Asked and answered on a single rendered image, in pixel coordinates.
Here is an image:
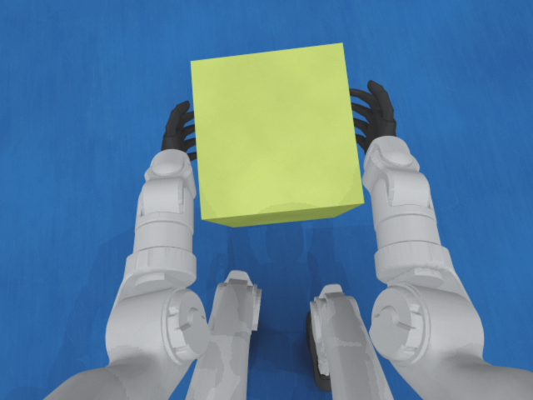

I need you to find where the left robot thigh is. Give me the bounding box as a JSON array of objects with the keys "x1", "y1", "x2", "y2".
[{"x1": 185, "y1": 278, "x2": 262, "y2": 400}]

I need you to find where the robot left upper arm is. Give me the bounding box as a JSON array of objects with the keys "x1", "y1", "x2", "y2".
[{"x1": 43, "y1": 287, "x2": 211, "y2": 400}]

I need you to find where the left robot forearm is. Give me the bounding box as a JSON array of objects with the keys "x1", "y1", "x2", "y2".
[{"x1": 106, "y1": 149, "x2": 197, "y2": 355}]

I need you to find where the robot right foot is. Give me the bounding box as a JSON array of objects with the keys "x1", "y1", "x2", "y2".
[{"x1": 306, "y1": 310, "x2": 331, "y2": 392}]

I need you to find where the robot left hand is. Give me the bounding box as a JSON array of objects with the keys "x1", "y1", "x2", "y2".
[{"x1": 161, "y1": 101, "x2": 197, "y2": 161}]

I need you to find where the carton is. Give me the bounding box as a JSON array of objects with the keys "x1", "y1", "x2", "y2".
[{"x1": 191, "y1": 42, "x2": 364, "y2": 228}]

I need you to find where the robot right hand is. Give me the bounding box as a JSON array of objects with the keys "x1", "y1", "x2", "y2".
[{"x1": 349, "y1": 80, "x2": 396, "y2": 156}]

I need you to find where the robot right upper arm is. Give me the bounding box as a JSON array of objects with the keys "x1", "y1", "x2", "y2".
[{"x1": 369, "y1": 282, "x2": 533, "y2": 400}]

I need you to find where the right robot forearm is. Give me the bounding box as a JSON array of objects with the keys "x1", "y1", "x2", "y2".
[{"x1": 362, "y1": 136, "x2": 474, "y2": 307}]

